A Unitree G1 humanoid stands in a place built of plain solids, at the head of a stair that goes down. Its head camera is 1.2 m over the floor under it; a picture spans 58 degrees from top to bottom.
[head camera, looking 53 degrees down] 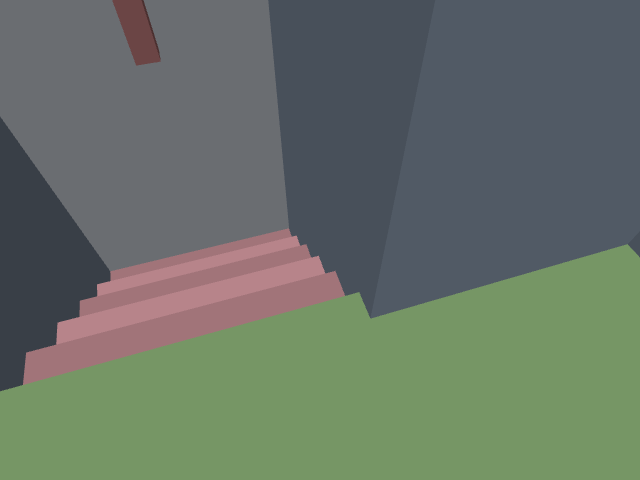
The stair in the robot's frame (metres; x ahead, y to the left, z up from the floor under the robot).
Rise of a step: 0.19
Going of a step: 0.22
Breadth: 1.10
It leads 17 degrees to the left of straight ahead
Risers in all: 6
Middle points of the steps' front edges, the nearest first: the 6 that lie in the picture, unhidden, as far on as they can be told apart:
0.53 0.40 0.00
0.74 0.47 -0.19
0.95 0.53 -0.39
1.16 0.60 -0.58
1.36 0.66 -0.78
1.57 0.73 -0.97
